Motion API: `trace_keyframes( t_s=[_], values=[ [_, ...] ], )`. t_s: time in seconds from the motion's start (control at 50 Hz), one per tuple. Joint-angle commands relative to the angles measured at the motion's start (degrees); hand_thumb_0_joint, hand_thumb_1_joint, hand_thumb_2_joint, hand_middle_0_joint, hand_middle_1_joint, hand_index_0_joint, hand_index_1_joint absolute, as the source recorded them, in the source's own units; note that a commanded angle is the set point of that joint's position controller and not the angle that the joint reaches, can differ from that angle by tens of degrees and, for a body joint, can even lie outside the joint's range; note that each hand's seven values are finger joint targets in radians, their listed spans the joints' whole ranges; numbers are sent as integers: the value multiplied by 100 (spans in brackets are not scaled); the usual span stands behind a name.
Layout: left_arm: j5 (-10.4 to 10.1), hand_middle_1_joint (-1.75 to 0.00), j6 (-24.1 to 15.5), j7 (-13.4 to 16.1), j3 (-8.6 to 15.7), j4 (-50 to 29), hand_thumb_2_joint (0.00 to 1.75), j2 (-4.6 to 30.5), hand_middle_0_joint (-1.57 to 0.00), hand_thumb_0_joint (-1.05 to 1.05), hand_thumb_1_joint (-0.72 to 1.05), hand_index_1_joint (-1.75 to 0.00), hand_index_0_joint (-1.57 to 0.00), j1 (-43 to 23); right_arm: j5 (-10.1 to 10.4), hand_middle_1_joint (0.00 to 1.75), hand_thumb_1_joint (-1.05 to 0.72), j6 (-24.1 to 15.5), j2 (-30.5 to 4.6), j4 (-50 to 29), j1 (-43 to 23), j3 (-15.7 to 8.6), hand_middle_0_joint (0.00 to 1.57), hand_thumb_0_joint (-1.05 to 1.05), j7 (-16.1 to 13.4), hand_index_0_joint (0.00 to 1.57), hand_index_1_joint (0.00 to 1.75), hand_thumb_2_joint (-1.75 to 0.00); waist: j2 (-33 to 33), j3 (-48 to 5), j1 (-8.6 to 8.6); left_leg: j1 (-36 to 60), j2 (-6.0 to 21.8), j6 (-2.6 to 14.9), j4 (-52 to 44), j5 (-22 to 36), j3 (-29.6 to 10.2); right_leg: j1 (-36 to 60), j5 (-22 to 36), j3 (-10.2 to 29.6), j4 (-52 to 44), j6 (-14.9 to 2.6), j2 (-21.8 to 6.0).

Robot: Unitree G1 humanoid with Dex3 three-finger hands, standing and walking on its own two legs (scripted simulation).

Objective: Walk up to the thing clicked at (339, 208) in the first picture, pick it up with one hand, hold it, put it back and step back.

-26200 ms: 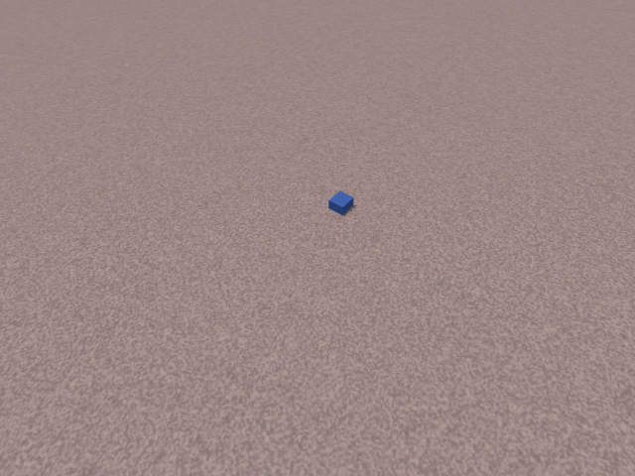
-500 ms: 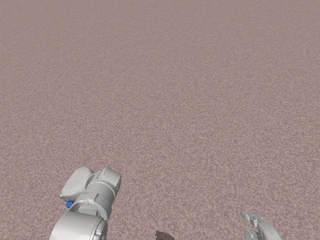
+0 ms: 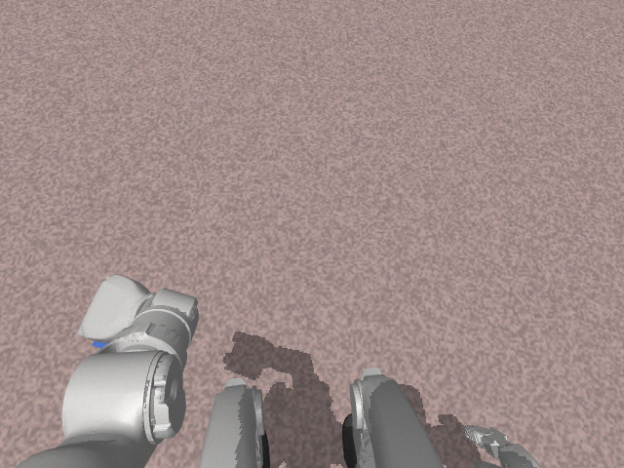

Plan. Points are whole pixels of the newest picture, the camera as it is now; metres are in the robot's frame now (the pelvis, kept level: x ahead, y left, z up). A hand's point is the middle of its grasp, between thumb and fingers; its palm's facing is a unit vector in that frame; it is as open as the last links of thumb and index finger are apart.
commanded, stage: crouch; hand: left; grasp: from above
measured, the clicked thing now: (140, 328) +0.34 +0.26 -0.16
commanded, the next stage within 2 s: lower in 1.30 s
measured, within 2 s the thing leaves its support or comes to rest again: neither
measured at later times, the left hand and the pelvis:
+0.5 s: hand (176, 331) +0.36 +0.25 -0.31, palm faces -0.07 -0.45 -0.89, open 10.6 cm; pelvis -0.04 +0.00 -0.16, yaw -1 degrees
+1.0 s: hand (187, 331) +0.38 +0.25 -0.40, palm faces -0.08 -0.44 -0.89, open 10.6 cm; pelvis -0.04 +0.00 -0.24, yaw -2 degrees
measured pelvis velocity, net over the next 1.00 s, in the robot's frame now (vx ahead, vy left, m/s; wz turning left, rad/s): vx -0.04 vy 0.00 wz -0.04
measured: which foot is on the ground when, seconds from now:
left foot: down 0.00-1.00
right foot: down 0.00-1.00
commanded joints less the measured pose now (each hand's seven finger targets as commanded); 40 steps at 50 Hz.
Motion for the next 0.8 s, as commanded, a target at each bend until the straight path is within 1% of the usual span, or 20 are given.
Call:
trace_keyframes(
  t_s=[0.0, 0.02, 0.08, 0.12, 0.16, 0.22, 0.32, 0.38, 0.42, 0.5, 0.54, 0.58, 0.6, 0.62, 0.64, 0.68, 0.7, 0.72, 0.76, 0.78],
  values=[
    [414, -65, -401, 158, -234, -765, 73, 709, -94, 0, 50, -66, -93, -2538, 19, 30, -89, -117, -1265, -264, 706, -371, 20, 0, -64, 20, 30, -90, 445, -3561, -360, 1592, -229, -278, -222, 1545, -6, 908, 1630, -184, -320, -111, 171],
    [494, -63, -433, 155, -221, -698, 71, 754, -96, 0, 51, -65, -95, -2558, 9, 30, -89, -97, -1266, -243, 716, -371, 20, 0, -76, 20, 30, -90, 491, -3595, -361, 1493, -225, -276, -105, 1428, -33, 694, 1489, -207, -204, -118, 173],
    [833, -59, -516, 218, -62, -540, 65, 1253, -98, 0, 54, -60, -98, -2582, -19, 30, -90, -39, -1314, -188, 813, -347, 20, 0, -94, 20, 30, -90, 652, -3818, -359, 1076, -238, -251, 272, 1161, -64, 165, 1232, -232, 219, -134, 162],
    [918, -59, -560, 247, 95, -476, 69, 1543, -100, 0, 54, -61, -98, -2589, -63, 30, -90, -24, -1323, -162, 820, -329, 20, 0, -90, 20, 30, -90, 828, -3856, -290, 826, -221, -248, 484, 991, -111, -232, 1065, -250, 505, -138, 113],
    [869, -56, -580, 267, 246, -280, 67, 1624, -100, 0, 54, -58, -98, -2530, -100, 30, -90, -11, -1313, -175, 753, -326, 20, 0, -73, 20, 30, -90, 907, -3916, -273, 683, -204, -250, 697, 870, -133, -606, 927, -280, 748, -145, 100],
    [664, -54, -621, 219, 380, -241, 72, 1602, -101, 0, 52, -58, -98, -2463, -138, 30, -90, 1, -1270, -219, 828, -350, 20, 0, -24, 20, 30, -91, 824, -3955, -322, 226, -239, -206, 1083, 739, -34, -758, 730, -211, 901, -109, 115],
    [406, -50, -724, -25, 351, -200, 73, 1530, -104, 0, 52, -55, -99, -2802, -124, 30, -90, -28, -1264, -210, 776, -349, 20, 0, 79, 20, 30, -91, 713, -3812, -537, -334, -273, -108, 1611, 214, -17, -1452, 58, -155, 1054, -89, 139],
    [458, -48, -790, -105, 338, -141, 75, 1720, -107, 0, 57, -54, -102, -2871, -108, 30, -90, -25, -1348, -139, 759, -330, 20, 0, 141, 20, 30, -91, 815, -3719, -541, -610, -286, -76, 1768, -59, -63, -1814, -250, -170, 1248, -112, 133],
    [569, -48, -827, -155, 353, -101, 73, 1915, -110, 0, 61, -53, -105, -2913, -97, 30, -90, -31, -1367, -98, 730, -315, 20, 0, 180, 20, 30, -90, 753, -3727, -573, -841, -304, -33, 1971, -129, -22, -1946, -317, -150, 1366, -105, 138],
    [705, -51, -922, -228, 398, 34, 75, 2130, -110, 0, 64, -55, -107, -3028, -125, 30, -90, -50, -1362, -29, 908, -265, 20, 0, 237, 20, 30, -90, 696, -3675, -693, -1230, -311, 7, 2385, 55, 18, -2093, -46, -172, 1739, -64, 99],
    [767, -48, -950, -274, 423, 147, 73, 2243, -111, 0, 65, -52, -108, -2984, -123, 30, -90, -81, -1409, 14, 884, -268, 20, 0, 261, 20, 30, -90, 655, -3609, -672, -1390, -315, 35, 2496, -86, 3, -2247, -227, -174, 1811, -70, 101],
    [856, -48, -956, -300, 511, 249, 73, 2447, -109, 0, 62, -53, -105, -2903, -139, 30, -90, -111, -1435, -15, 852, -253, 20, 0, 296, 20, 30, -90, 781, -3617, -612, -1444, -318, 33, 2576, -35, 12, -2308, -139, -189, 1959, -81, 80],
    [912, -47, -962, -299, 488, 275, 73, 2428, -110, 0, 62, -52, -106, -2945, -157, 30, -90, -114, -1442, 22, 915, -272, 20, 0, 308, 20, 30, -90, 800, -3621, -625, -1567, -319, 34, 2661, -45, 40, -2294, -157, -183, 2021, -75, 94],
    [946, -48, -939, -310, 586, 433, 72, 2511, -110, 0, 63, -52, -106, -2835, -137, 30, -90, -133, -1439, -40, 878, -265, 20, 0, 332, 20, 30, -90, 828, -3626, -607, -1502, -311, 34, 2663, -23, -5, -2381, -69, -220, 2126, -81, 60],
    [955, -45, -942, -323, 567, 373, 74, 2474, -112, 0, 64, -50, -107, -2878, -141, 30, -90, -148, -1411, -33, 881, -258, 20, 0, 353, 20, 30, -90, 854, -3605, -593, -1527, -304, 34, 2718, -32, -2, -2450, -52, -243, 2176, -83, 68],
    [963, -43, -966, -260, 662, 531, 73, 2505, -114, 0, 66, -49, -109, -2949, -146, 30, -90, -174, -1474, -31, 922, -298, 20, 0, 360, 20, 30, -90, 994, -3635, -616, -1681, -303, 36, 2842, -45, 24, -2504, -8, -248, 2311, -81, 68],
    [954, -46, -975, -256, 705, 561, 74, 2494, -113, 0, 65, -51, -108, -3013, -179, 30, -90, -178, -1413, -46, 1023, -272, 20, 0, 384, 20, 30, -90, 885, -3587, -686, -1736, -291, 31, 2938, 58, 35, -2419, 144, -268, 2388, -57, 67],
    [961, -44, -970, -232, 774, 602, 74, 2549, -115, 0, 69, -49, -111, -3076, -167, 30, -90, -207, -1434, -14, 998, -258, 20, 0, 394, 20, 30, -90, 964, -3614, -667, -1714, -284, 45, 3000, 11, 25, -2579, 132, -262, 2432, -71, 61],
    [943, -47, -1011, -229, 768, 618, 75, 2510, -115, 0, 71, -52, -111, -3209, -229, 30, -90, -245, -1454, -21, 1051, -290, 20, 0, 454, 20, 30, -90, 824, -3570, -787, -1882, -281, 51, 3151, 34, 43, -2546, 146, -309, 2553, -50, 75],
    [892, -48, -1042, -205, 837, 589, 78, 2528, -115, 0, 70, -54, -111, -3264, -237, 30, -90, -269, -1466, -12, 1116, -300, 20, 0, 480, 20, 30, -90, 872, -3537, -806, -1905, -266, 38, 3202, 107, 56, -2504, 243, -312, 2603, -39, 83]
  ],
)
